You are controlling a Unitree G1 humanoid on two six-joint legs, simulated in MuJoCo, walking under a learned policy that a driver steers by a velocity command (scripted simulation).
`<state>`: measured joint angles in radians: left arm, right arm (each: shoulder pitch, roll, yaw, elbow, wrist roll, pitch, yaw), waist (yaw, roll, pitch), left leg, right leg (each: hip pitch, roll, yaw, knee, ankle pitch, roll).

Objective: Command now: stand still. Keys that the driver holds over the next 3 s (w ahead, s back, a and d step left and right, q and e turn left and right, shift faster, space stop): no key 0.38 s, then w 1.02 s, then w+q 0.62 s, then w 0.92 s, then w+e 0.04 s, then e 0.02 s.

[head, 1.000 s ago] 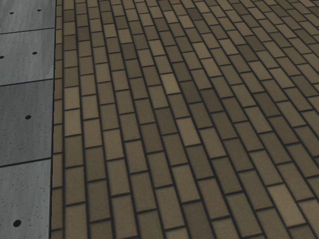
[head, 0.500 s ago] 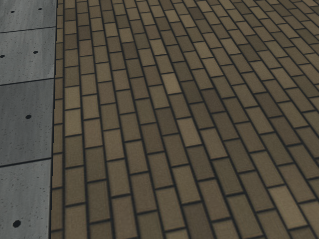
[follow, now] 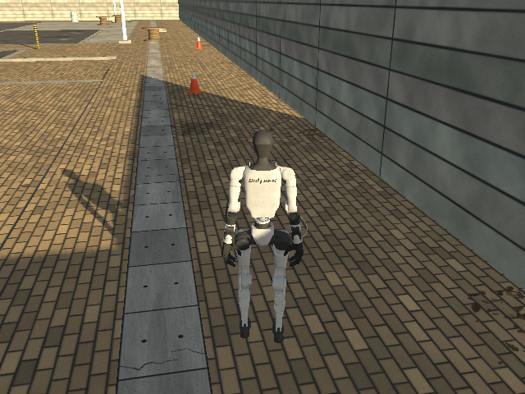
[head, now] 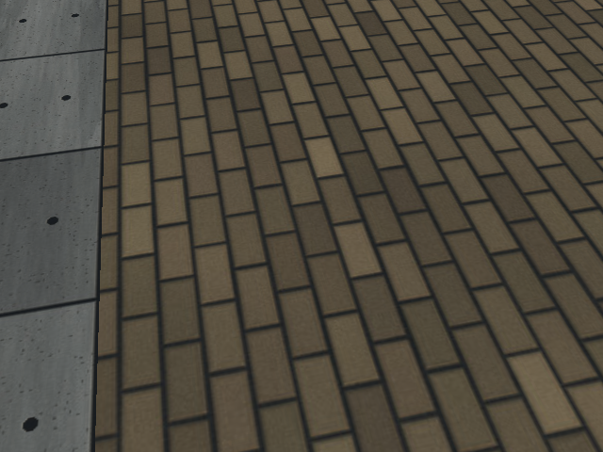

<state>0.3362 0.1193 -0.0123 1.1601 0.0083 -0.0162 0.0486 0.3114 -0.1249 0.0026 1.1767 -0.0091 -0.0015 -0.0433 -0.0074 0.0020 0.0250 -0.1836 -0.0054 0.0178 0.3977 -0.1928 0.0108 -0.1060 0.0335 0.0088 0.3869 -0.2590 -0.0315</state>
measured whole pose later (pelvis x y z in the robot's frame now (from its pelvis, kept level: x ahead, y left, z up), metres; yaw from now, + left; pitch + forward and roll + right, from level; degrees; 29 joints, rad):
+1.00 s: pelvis +0.20 +0.05 +0.00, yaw +0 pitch +1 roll +0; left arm 0.12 0.19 0.05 0.97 0.03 -0.04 -0.03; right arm 0.54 -0.11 -0.01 1.13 -0.02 -0.10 -0.01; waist -0.04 -0.03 0.03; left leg 0.08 -0.06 0.07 0.20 -0.30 0.08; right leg -0.63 -0.05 -0.08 0.87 -0.13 -0.06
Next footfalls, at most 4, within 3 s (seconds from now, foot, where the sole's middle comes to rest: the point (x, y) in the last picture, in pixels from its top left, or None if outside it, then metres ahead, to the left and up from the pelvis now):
1.16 right None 0.47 -0.02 -0.78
1.72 left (258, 353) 0.77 0.14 -0.78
2.26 right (282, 242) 1.13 0.09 -0.78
2.82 left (192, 197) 1.32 0.37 -0.78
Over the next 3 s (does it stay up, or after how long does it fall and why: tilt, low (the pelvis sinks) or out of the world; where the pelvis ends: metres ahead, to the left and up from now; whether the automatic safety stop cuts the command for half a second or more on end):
stays up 1.29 0.29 0.00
